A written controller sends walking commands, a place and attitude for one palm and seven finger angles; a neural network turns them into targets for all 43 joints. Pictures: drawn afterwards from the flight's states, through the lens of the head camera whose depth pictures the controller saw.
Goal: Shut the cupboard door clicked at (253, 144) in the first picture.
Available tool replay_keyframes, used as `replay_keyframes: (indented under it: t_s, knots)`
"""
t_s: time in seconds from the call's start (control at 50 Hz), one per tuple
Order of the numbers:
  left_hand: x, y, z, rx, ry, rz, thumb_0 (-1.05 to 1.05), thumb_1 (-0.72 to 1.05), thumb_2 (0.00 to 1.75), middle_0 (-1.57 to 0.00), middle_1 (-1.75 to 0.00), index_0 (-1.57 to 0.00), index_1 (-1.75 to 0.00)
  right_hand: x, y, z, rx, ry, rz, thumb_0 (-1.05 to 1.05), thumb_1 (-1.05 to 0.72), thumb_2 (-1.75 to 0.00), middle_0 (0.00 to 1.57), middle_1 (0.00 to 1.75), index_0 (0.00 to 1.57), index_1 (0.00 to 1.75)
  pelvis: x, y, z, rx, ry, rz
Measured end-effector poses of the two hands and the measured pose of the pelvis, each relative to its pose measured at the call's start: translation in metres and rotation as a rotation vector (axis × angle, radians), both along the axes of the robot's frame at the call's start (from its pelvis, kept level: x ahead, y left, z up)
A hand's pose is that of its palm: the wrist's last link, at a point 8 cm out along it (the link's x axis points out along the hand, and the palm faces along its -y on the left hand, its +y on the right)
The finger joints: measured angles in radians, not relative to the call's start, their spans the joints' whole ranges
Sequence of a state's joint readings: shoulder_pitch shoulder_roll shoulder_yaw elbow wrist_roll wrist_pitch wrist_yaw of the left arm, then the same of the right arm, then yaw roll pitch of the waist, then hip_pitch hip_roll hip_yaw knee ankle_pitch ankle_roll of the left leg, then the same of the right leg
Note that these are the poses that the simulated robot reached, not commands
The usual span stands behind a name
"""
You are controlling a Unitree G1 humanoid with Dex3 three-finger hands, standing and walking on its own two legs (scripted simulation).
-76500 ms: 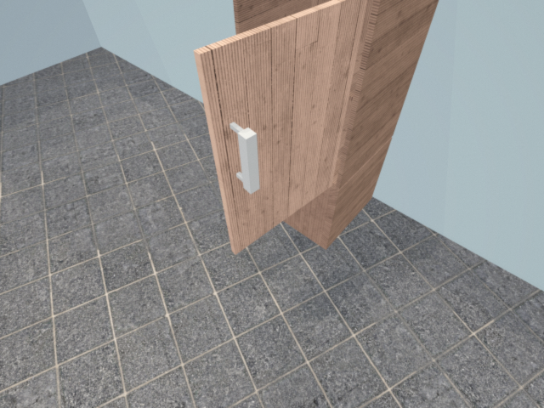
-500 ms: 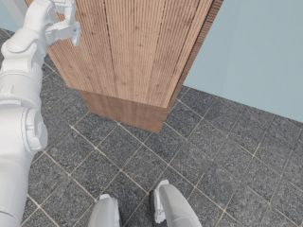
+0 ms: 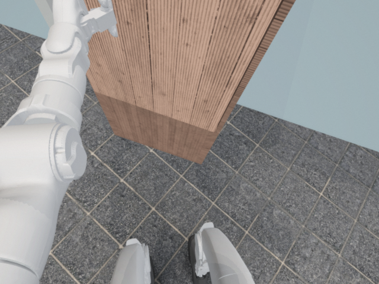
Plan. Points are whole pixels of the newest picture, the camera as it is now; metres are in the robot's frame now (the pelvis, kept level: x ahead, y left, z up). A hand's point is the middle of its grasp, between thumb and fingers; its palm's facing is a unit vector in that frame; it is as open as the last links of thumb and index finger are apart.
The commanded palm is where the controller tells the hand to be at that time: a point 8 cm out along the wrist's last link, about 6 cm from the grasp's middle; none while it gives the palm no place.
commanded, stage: pull the fist back off the door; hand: left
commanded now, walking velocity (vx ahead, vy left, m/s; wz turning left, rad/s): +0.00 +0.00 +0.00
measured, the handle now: out of the picture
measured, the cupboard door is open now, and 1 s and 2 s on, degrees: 0 0 0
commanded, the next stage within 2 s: draw the hand back to the body in 0.72 s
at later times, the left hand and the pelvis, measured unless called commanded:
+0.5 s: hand (120, 36) +0.54 +0.06 +0.12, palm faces +0.02 -1.00 -0.04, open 3.1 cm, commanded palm +0.50 +0.10 +0.13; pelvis +0.02 -0.01 +0.03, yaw -1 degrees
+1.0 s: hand (112, 54) +0.49 +0.07 +0.14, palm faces +0.04 -1.00 -0.03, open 3.1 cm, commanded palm +0.44 +0.13 +0.15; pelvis +0.03 -0.02 +0.05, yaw -1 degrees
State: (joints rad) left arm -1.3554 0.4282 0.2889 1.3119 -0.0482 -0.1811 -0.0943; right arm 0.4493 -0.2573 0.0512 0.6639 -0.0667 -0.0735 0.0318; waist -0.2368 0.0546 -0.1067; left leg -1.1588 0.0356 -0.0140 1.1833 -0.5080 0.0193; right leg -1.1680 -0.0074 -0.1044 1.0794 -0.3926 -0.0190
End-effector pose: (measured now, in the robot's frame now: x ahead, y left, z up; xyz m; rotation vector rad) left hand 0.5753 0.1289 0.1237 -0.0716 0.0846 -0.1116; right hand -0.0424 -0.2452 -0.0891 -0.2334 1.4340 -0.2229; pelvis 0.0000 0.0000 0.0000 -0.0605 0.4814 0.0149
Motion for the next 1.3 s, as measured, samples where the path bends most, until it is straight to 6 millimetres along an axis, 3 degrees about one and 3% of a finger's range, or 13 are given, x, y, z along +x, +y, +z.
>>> replay_keyframes:
  t_s: [0.08, 0.22, 0.42, 0.52, 0.66, 0.78, 0.88, 0.98, 1.12, 1.2, 1.3]
  knots:
    - [-0.011, -0.012, 0.000, 0.053, -0.043, 0.163, -0.03, 0.74, 0.92, -1.30, -1.50, -1.32, -1.50, 0.005, 0.005, -0.001, 0.041, -0.032, 0.017, 0.00, -0.90, -0.89, 0.20, 0.30, 0.21, 0.30, -0.001, -0.002, 0.002, 0.004, -0.006, 0.000]
    - [-0.017, -0.031, 0.005, 0.162, -0.065, 0.127, 0.00, 0.90, 0.95, -1.30, -1.50, -1.31, -1.50, 0.001, 0.003, 0.003, 0.060, -0.051, -0.038, 0.00, -0.90, -0.89, 0.20, 0.30, 0.21, 0.30, -0.002, -0.005, 0.010, 0.017, -0.042, -0.012]
    - [-0.039, -0.021, 0.007, 0.100, -0.063, 0.139, 0.01, 0.91, 0.92, -1.30, -1.50, -1.30, -1.50, 0.004, -0.012, 0.019, 0.055, -0.048, -0.054, 0.00, -0.91, -0.89, 0.20, 0.30, 0.20, 0.30, 0.011, -0.011, 0.030, 0.041, -0.094, -0.040]
    - [-0.061, -0.017, -0.002, 0.108, -0.080, 0.127, 0.02, 0.91, 0.91, -1.30, -1.50, -1.30, -1.50, 0.025, -0.023, 0.023, 0.043, -0.074, -0.036, 0.00, -0.91, -0.89, 0.20, 0.30, 0.20, 0.30, 0.017, -0.014, 0.036, 0.044, -0.122, -0.036]
    - [-0.087, -0.021, -0.007, 0.093, -0.084, 0.116, 0.02, 0.90, 0.90, -1.30, -1.50, -1.30, -1.50, 0.074, -0.034, 0.026, 0.018, -0.178, 0.002, 0.00, -0.91, -0.89, 0.20, 0.30, 0.20, 0.30, 0.022, -0.015, 0.042, 0.046, -0.162, -0.023]
    - [-0.092, -0.028, 0.008, 0.108, -0.128, 0.109, 0.02, 0.90, 0.90, -1.30, -1.50, -1.30, -1.50, 0.109, -0.033, 0.025, 0.025, -0.269, 0.032, 0.00, -0.91, -0.90, 0.20, 0.30, 0.20, 0.30, 0.024, -0.016, 0.043, 0.052, -0.183, -0.017]
    - [-0.089, -0.029, 0.010, 0.119, -0.101, 0.111, 0.02, 0.90, 0.90, -1.30, -1.50, -1.30, -1.50, 0.120, -0.027, 0.023, 0.047, -0.296, 0.039, 0.00, -0.91, -0.89, 0.20, 0.30, 0.20, 0.30, 0.023, -0.017, 0.044, 0.058, -0.187, -0.017]
    - [-0.104, -0.012, 0.012, 0.092, -0.106, 0.150, 0.02, 0.90, 0.90, -1.30, -1.50, -1.30, -1.50, 0.118, -0.022, 0.026, 0.071, -0.304, 0.013, 0.00, -0.91, -0.89, 0.20, 0.30, 0.20, 0.30, 0.026, -0.019, 0.050, 0.063, -0.207, -0.041]
    - [-0.149, 0.026, 0.031, 0.128, -0.136, 0.161, 0.02, 0.90, 0.90, -1.30, -1.50, -1.30, -1.50, 0.123, -0.021, 0.039, 0.081, -0.335, 0.000, 0.00, -0.91, -0.89, 0.20, 0.30, 0.20, 0.30, 0.030, -0.020, 0.064, 0.059, -0.284, -0.037]
    - [-0.174, 0.037, 0.048, 0.106, -0.159, 0.140, 0.02, 0.90, 0.90, -1.30, -1.50, -1.30, -1.50, 0.140, -0.024, 0.051, 0.059, -0.398, 0.024, 0.00, -0.90, -0.89, 0.20, 0.30, 0.20, 0.30, 0.030, -0.019, 0.071, 0.054, -0.332, -0.022]
    - [-0.202, 0.042, 0.061, 0.100, -0.165, 0.105, 0.02, 0.90, 0.90, -1.30, -1.50, -1.30, -1.50, 0.176, -0.023, 0.069, 0.042, -0.532, 0.066, 0.01, -0.91, -0.90, 0.20, 0.30, 0.20, 0.30, 0.028, -0.015, 0.076, 0.055, -0.381, -0.013]
